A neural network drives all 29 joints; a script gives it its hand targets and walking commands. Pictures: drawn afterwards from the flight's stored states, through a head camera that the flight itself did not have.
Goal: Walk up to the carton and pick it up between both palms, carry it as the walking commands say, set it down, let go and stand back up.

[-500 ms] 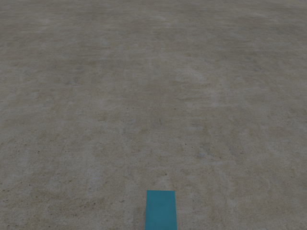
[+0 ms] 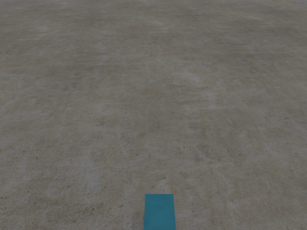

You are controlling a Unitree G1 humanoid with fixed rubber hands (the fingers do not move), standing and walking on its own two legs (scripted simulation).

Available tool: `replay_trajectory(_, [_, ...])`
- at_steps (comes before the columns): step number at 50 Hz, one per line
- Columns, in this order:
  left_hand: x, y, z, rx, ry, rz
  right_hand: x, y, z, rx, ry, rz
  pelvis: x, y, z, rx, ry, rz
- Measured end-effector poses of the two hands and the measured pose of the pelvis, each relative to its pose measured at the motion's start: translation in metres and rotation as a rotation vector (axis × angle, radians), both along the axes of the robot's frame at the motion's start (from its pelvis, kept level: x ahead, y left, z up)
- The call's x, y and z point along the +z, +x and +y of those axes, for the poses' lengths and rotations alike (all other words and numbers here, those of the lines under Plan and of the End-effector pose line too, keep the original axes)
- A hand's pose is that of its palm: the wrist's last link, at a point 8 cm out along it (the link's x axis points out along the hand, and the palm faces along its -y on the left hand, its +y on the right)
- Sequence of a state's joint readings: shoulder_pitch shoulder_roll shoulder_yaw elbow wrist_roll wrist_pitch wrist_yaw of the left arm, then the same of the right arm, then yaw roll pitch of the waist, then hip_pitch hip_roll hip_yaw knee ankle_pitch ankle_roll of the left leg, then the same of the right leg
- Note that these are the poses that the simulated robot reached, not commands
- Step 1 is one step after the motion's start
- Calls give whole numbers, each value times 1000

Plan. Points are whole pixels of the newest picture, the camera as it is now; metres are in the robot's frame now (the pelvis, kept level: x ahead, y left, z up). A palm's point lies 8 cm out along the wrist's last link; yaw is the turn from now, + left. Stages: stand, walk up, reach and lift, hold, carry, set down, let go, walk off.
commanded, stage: stand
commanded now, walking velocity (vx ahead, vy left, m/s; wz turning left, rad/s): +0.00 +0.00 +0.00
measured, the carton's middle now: (159, 222) +0.40 -0.02 -0.66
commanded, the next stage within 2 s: none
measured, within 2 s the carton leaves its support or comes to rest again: neither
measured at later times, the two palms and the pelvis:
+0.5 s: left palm out of the picture -0.08 +0.21 -0.14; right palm out of the picture -0.11 -0.21 -0.14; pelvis -0.03 +0.00 +0.00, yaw +0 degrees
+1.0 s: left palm out of the picture -0.11 +0.21 -0.14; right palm out of the picture -0.12 -0.20 -0.14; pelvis -0.05 +0.00 +0.01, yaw +0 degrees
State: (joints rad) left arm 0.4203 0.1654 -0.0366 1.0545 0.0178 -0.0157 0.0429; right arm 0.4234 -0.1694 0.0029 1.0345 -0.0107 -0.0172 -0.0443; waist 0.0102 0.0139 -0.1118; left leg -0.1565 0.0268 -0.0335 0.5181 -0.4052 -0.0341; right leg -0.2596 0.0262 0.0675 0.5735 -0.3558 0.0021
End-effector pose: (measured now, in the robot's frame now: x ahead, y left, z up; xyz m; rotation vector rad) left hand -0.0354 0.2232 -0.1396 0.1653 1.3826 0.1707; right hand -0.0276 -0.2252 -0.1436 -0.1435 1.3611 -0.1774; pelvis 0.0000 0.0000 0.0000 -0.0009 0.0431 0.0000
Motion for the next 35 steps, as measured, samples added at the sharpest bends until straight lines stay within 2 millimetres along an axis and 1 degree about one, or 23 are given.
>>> replay_trajectory(5, [-2, -18, -6, 4, -18, 45, -1, -17, 4, -8, 7, 40, 1, -7, -1, -4, -1, -14])
replay_trajectory(9, [-3, -30, -11, -3, -30, 84, -1, -35, 9, -19, 16, 75, 1, -13, -1, -7, -2, -19])
replay_trajectory(14, [-2, -35, -11, 2, -34, 84, 0, -55, 17, -20, 38, 119, 2, -20, -1, -7, 1, -26])
replay_trajectory(20, [-2, -41, -12, 10, -36, 85, -1, -71, 20, -16, 47, 152, 3, -27, -1, -7, 3, -35])
replay_trajectory(27, [-2, -51, -16, 15, -45, 95, -1, -80, 19, -20, 44, 161, 3, -34, -1, -6, 3, -44])
replay_trajectory(35, [-3, -66, -18, 31, -51, 116, 1, -82, 18, -15, 39, 158, 4, -41, -1, -2, 2, -48])
